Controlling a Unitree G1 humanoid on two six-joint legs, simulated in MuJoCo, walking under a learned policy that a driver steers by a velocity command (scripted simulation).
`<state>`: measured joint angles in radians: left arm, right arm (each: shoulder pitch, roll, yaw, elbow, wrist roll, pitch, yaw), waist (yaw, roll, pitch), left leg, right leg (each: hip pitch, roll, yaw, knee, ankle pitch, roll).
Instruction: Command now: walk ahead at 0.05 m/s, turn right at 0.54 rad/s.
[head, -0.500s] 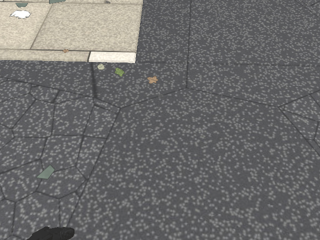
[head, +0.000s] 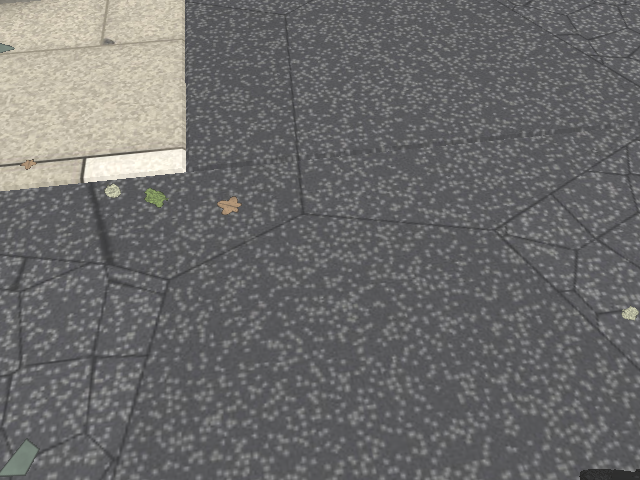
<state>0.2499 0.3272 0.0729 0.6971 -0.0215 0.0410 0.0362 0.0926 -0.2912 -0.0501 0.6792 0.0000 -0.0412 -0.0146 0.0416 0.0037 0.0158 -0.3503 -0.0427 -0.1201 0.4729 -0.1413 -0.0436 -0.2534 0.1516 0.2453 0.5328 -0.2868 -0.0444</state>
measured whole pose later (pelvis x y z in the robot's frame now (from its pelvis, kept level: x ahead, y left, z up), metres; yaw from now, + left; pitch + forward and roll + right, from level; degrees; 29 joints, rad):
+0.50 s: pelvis +0.01 -0.03 +0.00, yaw -13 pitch +0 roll +0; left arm 0.17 0.26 0.03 0.65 0.03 0.05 0.00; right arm 0.18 -0.31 -0.05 0.79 0.00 0.01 0.00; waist -0.04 0.05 0.05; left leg -0.34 0.07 0.02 0.69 -0.46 -0.05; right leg -0.24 0.01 -0.01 0.52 -0.28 -0.03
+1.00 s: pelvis +0.00 +0.01 +0.00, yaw +3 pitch +1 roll -2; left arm 0.10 0.33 0.09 0.77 0.00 0.04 0.03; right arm 0.19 -0.31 -0.07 0.72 0.00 0.02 0.01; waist 0.00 -0.04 0.07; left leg -0.27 -0.02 0.02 0.55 -0.30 0.06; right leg -0.42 -0.04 -0.03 1.01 -0.53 0.05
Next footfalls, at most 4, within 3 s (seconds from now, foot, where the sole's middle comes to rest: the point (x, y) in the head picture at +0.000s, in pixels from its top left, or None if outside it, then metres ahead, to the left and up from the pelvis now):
0.42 right None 0.03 -0.14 -0.77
0.90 left None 0.04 0.10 -0.77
1.46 right None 0.11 -0.11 -0.77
1.74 left None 0.01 0.12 -0.77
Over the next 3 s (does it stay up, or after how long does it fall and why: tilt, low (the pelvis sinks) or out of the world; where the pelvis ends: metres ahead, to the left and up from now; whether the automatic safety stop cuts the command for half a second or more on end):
stays up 0.26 -0.06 0.00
